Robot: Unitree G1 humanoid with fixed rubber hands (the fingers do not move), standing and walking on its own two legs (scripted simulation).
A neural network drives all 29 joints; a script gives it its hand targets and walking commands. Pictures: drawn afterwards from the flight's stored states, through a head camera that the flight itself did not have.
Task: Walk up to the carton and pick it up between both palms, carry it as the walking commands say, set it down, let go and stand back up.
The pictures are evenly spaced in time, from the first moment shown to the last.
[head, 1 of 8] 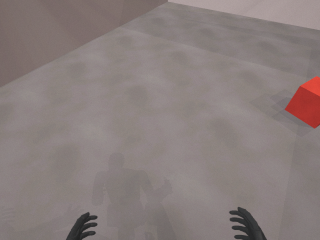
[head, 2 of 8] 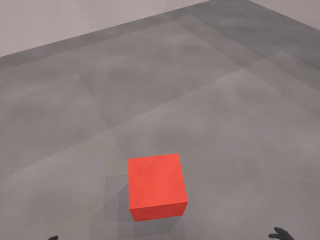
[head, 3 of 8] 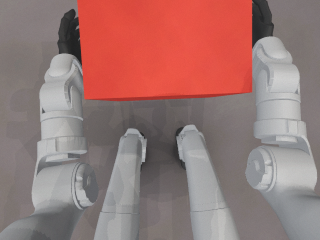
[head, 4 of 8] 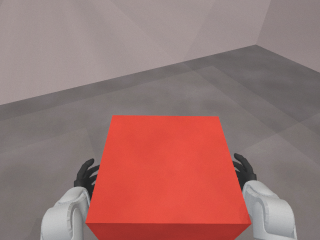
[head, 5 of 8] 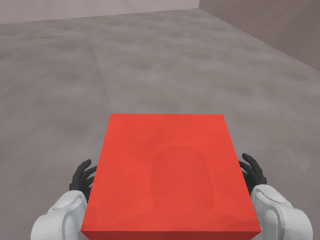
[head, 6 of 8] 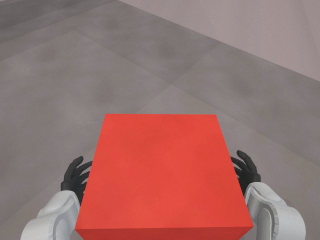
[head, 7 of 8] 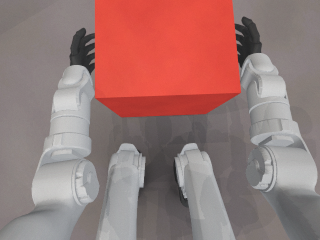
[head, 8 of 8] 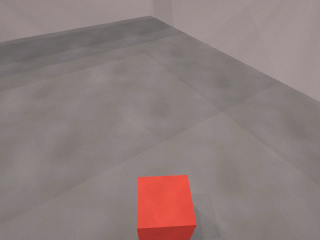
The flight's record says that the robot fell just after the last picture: no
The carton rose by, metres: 0.67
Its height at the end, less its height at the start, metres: +0.00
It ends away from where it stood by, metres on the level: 1.93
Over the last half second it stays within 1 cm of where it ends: yes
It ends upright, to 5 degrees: yes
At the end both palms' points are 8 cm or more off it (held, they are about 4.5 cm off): yes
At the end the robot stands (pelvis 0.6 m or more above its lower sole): yes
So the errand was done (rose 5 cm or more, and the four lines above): yes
